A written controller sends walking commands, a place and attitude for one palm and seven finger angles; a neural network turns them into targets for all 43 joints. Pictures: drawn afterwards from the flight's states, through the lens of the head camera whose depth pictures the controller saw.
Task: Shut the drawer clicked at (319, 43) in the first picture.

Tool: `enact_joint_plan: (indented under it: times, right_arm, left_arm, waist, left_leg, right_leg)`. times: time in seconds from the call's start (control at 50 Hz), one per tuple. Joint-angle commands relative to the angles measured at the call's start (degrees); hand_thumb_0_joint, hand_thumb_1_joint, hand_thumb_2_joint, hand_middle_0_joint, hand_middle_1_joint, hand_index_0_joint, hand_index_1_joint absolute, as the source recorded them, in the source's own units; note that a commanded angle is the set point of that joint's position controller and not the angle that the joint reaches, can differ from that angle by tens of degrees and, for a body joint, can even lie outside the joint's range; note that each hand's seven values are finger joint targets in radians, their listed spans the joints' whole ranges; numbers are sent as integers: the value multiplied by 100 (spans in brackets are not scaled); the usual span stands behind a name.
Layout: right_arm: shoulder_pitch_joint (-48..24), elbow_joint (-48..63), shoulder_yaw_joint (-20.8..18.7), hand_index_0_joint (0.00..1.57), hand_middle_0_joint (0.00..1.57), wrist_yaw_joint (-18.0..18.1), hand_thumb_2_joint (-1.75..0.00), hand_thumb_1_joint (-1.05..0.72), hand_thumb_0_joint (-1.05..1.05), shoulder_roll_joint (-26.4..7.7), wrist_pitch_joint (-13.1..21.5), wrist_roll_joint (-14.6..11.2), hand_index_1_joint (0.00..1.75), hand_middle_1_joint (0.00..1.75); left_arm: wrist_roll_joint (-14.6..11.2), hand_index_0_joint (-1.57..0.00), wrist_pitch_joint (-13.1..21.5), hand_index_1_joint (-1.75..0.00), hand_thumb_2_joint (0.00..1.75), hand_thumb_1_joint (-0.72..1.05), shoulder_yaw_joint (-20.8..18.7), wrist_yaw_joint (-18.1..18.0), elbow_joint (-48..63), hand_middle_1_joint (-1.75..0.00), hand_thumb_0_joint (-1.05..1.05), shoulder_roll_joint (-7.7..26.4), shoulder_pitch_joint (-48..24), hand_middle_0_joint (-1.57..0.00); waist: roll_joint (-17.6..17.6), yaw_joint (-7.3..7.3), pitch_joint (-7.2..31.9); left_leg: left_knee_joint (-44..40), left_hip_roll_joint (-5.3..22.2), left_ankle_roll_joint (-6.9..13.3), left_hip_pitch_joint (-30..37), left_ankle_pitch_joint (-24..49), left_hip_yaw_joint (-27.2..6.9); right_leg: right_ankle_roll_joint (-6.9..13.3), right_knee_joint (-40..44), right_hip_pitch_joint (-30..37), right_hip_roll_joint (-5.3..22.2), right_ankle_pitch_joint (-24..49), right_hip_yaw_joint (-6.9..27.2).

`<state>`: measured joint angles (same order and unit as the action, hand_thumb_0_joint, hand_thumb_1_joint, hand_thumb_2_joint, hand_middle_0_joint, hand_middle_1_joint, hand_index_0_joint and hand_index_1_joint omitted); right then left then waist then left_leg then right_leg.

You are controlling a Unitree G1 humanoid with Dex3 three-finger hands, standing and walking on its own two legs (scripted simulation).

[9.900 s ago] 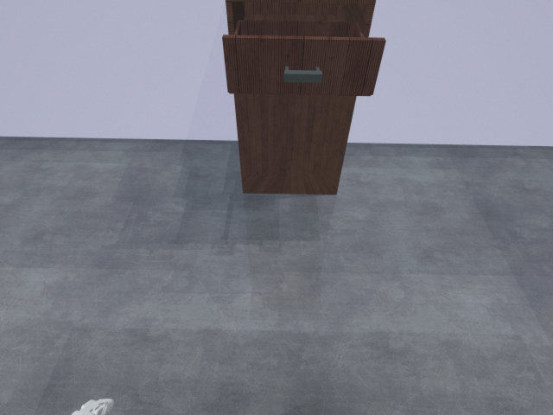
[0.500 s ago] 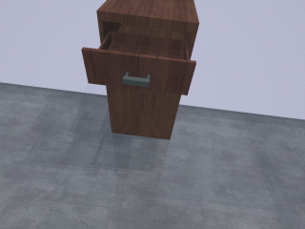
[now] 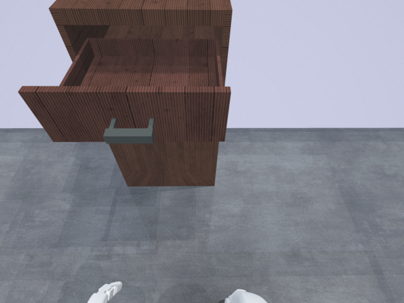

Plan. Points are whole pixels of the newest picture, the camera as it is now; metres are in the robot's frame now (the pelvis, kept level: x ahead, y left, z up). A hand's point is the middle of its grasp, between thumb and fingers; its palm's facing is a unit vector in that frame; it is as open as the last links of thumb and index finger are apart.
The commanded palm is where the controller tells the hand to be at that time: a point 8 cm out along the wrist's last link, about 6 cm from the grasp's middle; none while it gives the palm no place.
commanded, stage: take the last steps up to it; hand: left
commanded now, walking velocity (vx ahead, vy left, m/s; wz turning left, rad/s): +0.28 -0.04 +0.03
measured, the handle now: (131, 129) +0.46 +0.18 +0.07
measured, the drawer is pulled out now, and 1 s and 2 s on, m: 0.29 0.29 0.29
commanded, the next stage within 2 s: come to a stop and stand still in 0.32 s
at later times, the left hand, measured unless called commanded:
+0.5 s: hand out of the picture +0.11 +0.17 -0.16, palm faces +0.11 -0.98 -0.14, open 7.4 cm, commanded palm none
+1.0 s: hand (146, 277) +0.19 +0.13 -0.12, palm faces +0.09 -0.95 -0.31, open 7.4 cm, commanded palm none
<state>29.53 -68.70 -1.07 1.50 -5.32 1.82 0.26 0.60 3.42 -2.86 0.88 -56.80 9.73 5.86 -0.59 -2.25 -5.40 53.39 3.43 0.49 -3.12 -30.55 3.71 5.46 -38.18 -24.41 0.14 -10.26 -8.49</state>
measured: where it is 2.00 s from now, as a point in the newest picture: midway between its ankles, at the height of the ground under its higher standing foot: outside the picture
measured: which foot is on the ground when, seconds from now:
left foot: up 0.00-0.38, down 0.40-0.78, up 0.80-1.00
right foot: down 0.00-0.40, up 0.42-0.76, down 0.78-1.00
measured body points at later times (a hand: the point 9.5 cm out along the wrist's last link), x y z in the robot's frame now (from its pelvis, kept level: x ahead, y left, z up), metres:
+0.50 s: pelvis +0.16 +0.02 +0.02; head +0.17 +0.04 +0.47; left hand +0.11 +0.23 -0.15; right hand +0.26 -0.20 -0.11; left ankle +0.18 +0.12 -0.71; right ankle +0.11 -0.09 -0.67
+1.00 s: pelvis +0.15 -0.07 +0.03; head +0.18 -0.12 +0.48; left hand +0.19 +0.18 -0.09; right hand +0.20 -0.31 -0.15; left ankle +0.09 +0.09 -0.62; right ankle +0.20 -0.15 -0.71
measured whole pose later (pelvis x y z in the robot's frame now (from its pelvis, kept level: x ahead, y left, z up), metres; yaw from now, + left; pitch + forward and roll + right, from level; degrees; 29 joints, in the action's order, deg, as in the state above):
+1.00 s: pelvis +0.15 -0.07 +0.03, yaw +1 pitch -1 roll +4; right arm 10.4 -59.4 -4.7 0.6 -13.4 -4.6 1.1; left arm 1.1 -0.5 -2.3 -2.0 -57.7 7.9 11.7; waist -3.2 1.2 -4.7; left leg 63.3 -0.8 -2.9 -23.0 -23.4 -0.4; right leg 3.1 -28.9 -16.8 3.4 -11.5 -4.1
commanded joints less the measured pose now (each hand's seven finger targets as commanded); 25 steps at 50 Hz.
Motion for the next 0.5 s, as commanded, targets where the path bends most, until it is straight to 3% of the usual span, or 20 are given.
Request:
enact_joint_plan:
  times: [0.0,0.02,0.06,0.08,0.1,0.12,0.16,0.28,0.32,0.34,0.36,0.38,0.4,0.42,0.44,0.48]
  right_arm:
    - [-568,803,-213,20,20,-33,-90,-90,0,-538,135,0,30,30]
    - [-635,804,-220,20,20,-51,-90,-90,0,-532,63,68,30,30]
    - [-396,776,-194,20,20,-68,-90,-90,0,-386,-56,122,30,30]
    - [-314,761,-200,20,20,-84,-90,-90,0,-331,-80,125,30,30]
    - [-277,785,-196,20,20,-95,-90,-90,0,-285,-114,118,30,30]
    - [-356,840,-196,20,20,-106,-90,-90,0,-248,-141,125,30,30]
    - [-706,980,-187,20,20,-148,-90,-90,0,-292,-123,115,30,30]
    - [-1700,1204,-176,20,20,-176,-90,-90,0,-423,80,111,30,30]
    - [-1618,1103,-157,20,20,-148,-90,-90,0,-494,126,110,30,30]
    - [-1369,996,-178,20,20,-124,-90,-90,0,-610,169,114,30,30]
    - [-944,854,-235,20,20,-83,-90,-90,0,-920,218,127,30,30]
    - [-458,789,-354,20,20,-40,-90,-90,0,-1470,227,154,30,30]
    - [-295,704,-349,20,20,-29,-90,-90,0,-1564,127,142,30,30]
    - [-563,701,-247,20,20,32,-90,-90,0,-1322,90,152,30,30]
    - [-1026,807,-153,20,20,91,-90,-90,0,-1075,82,125,30,30]
    - [-1620,948,-63,20,20,130,-90,-90,0,-960,79,93,30,30]
  left_arm:
    - [-35,-20,-57,-30,90,90,-236,-192,-215,-30,0,1020,1379,-20]
    - [-19,-20,-30,-30,90,90,-148,-210,-143,-30,0,743,1043,-20]
    - [30,-20,28,-30,90,90,-49,-239,-101,-30,0,456,761,-20]
    - [46,-20,53,-30,90,90,-37,-243,-141,-30,0,468,836,-20]
    - [52,-20,58,-30,90,90,-25,-232,-148,-30,0,458,804,-20]
    - [59,-20,65,-30,90,90,-44,-224,-134,-30,0,390,823,-20]
    - [45,-20,64,-30,90,90,-38,-194,-194,-30,0,487,948,-20]
    - [48,-20,53,-30,90,90,-77,-164,-481,-30,0,611,1570,-20]
    - [16,-20,21,-30,90,90,-59,-179,-547,-30,0,585,1580,-20]
    - [-11,-20,8,-30,90,90,-41,-188,-573,-30,0,523,1572,-20]
    - [-27,-20,-4,-30,90,90,-5,-174,-552,-30,0,401,1634,-20]
    - [-46,-20,-8,-30,90,90,50,-166,-448,-30,0,110,1755,-20]
    - [-22,-20,-12,-30,90,90,65,-192,-362,-30,0,202,1532,-20]
    - [18,-20,-97,-30,90,90,44,-248,-407,-30,0,293,1339,-20]
    - [-1,-20,-172,-30,90,90,37,-260,-469,-30,0,225,1310,-20]
    - [-12,-20,-245,-30,90,90,80,-249,-563,-30,0,63,1550,-20]
  waist:
    - [286,582,273]
    - [161,357,-28]
    - [168,43,-63]
    - [166,-2,78]
    - [387,-103,72]
    - [537,-100,61]
    - [671,8,88]
    - [607,391,312]
    - [623,287,361]
    - [419,161,498]
    - [-164,2,849]
    - [-1307,-128,1089]
    - [-1510,-186,959]
    - [-1275,-106,661]
    - [-945,84,317]
    - [-694,321,79]
  left_leg:
    - [2892,334,188,-2896,648,-490]
    - [2648,472,152,-2732,887,-528]
    - [1938,540,47,-2303,1053,-440]
    - [1533,485,6,-2112,1058,-321]
    - [1179,486,-56,-2037,1136,-234]
    - [797,494,-108,-1974,1285,-145]
    - [78,444,-179,-2015,1503,-17]
    - [-1589,150,-213,-1859,1566,245]
    - [-2245,42,-199,-1304,1930,331]
    - [-2722,48,-177,-663,2351,307]
    - [-2864,521,24,315,3226,-247]
    - [-2969,1698,612,1138,4338,-1543]
    - [-3365,2349,1161,986,5035,-2010]
    - [-3425,2192,1172,381,5425,-1735]
    - [-3504,2015,1052,-271,5831,-1377]
    - [-3412,1648,865,-700,6346,-766]
  right_leg:
    - [1003,2589,1534,2312,-1057,3057]
    - [811,2710,790,2095,-1172,2572]
    - [575,2828,176,1758,-593,1660]
    - [521,2753,153,1598,-155,1403]
    - [471,2741,7,1497,55,1102]
    - [467,2768,-38,1410,124,963]
    - [496,2765,238,1309,108,953]
    - [451,2142,1550,1386,1418,1138]
    - [257,1739,1598,1235,1714,988]
    - [109,1255,1433,1095,1770,864]
    - [-148,420,886,776,1333,620]
    - [-415,-730,-99,256,-603,164]
    - [-491,-1806,-496,119,-2581,228]
    - [-512,-2059,-404,359,-2504,660]
    - [-583,-1908,-144,514,-2177,831]
    - [-665,-1345,322,564,-1798,773]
